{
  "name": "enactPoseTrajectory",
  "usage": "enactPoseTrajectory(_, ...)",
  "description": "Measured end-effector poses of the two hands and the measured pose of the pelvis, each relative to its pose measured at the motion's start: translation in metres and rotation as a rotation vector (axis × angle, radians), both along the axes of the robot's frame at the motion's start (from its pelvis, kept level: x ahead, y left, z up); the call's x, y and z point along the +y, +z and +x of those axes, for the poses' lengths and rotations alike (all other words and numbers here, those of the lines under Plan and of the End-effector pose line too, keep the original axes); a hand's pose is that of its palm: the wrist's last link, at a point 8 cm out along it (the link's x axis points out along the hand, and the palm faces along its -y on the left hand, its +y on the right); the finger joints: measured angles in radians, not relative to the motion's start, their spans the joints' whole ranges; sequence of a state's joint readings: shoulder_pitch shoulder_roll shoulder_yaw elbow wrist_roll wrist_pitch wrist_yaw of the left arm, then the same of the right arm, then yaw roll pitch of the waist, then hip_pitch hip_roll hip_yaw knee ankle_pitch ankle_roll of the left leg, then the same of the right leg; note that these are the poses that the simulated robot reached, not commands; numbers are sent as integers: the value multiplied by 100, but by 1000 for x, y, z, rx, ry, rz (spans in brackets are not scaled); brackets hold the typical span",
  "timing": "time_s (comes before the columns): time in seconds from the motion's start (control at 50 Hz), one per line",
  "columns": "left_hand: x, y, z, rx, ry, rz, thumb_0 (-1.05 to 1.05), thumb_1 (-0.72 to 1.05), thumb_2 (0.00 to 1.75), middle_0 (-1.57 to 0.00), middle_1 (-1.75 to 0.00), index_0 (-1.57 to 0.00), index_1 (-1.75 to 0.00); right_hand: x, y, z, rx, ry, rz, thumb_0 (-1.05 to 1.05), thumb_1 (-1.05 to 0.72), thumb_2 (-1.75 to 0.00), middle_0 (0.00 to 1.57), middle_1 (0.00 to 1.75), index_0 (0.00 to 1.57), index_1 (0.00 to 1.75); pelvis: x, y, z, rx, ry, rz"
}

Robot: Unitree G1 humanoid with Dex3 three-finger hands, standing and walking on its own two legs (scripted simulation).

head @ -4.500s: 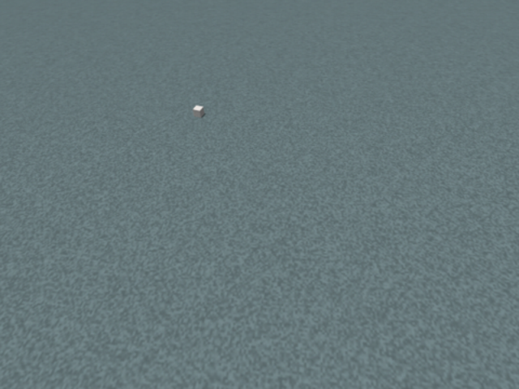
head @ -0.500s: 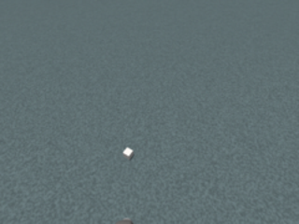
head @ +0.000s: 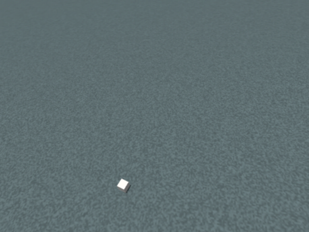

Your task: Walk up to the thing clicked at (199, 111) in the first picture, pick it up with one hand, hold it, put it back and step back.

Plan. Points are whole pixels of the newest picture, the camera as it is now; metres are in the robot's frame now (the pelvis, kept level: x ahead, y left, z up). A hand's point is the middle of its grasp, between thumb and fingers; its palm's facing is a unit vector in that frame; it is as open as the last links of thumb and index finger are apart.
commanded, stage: walk up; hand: left
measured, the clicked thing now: (123, 185) +0.56 +0.28 -0.72
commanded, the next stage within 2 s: stand in 1.90 s
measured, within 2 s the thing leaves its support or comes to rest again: neither
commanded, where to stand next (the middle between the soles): +0.18 +0.03 m, yaw +1 degrees
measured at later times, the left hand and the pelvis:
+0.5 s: hand out of the picture +0.16 +0.31 -0.15, palm faces -0.03 -0.93 -0.37, open 7.3 cm; pelvis +0.11 +0.03 +0.01, yaw +1 degrees
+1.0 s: hand (73, 205) +0.25 +0.29 -0.13, palm faces +0.00 -0.93 -0.36, open 7.3 cm; pelvis +0.15 +0.03 +0.02, yaw +1 degrees
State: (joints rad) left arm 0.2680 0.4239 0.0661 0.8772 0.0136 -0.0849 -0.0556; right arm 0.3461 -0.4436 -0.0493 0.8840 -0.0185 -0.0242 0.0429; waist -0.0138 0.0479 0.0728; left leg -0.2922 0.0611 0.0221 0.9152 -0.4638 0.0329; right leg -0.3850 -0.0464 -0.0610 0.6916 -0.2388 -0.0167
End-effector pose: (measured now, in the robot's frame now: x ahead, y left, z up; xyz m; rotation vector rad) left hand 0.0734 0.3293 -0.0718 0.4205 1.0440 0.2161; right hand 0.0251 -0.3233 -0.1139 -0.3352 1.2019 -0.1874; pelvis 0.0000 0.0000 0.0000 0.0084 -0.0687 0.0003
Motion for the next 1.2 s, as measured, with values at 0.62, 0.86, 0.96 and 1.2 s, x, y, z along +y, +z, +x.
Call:
enactPoseTrajectory(0.62, 13, -37, 96, 134, 67, -45, 0, 91, 90, -20, -30, -21, -30, 37, 14, 186, -76, 46, -32, 0, -90, -90, 20, 30, 20, 30, 25, -1, 121, 23, 10, -28)
enactPoseTrajectory(0.86, 5, -24, 140, 119, 68, -70, 0, 91, 90, -20, -30, -21, -30, 55, 7, 197, 2, 22, 29, 0, -90, -90, 20, 30, 20, 30, 28, 14, 142, 30, 9, -12)
enactPoseTrajectory(0.96, 4, -19, 161, 99, 64, -82, 0, 91, 90, -20, -30, -21, -30, 58, 13, 203, 18, 16, 30, 0, -90, -90, 20, 30, 20, 30, 28, 20, 148, 31, 12, -12)
enactPoseTrajectory(1.2, -1, -14, 176, 103, 71, -106, 0, 91, 90, -20, -30, -21, -30, 52, 29, 220, -6, -3, 4, 0, -90, -90, 20, 30, 20, 30, 30, 30, 154, 22, 13, -13)
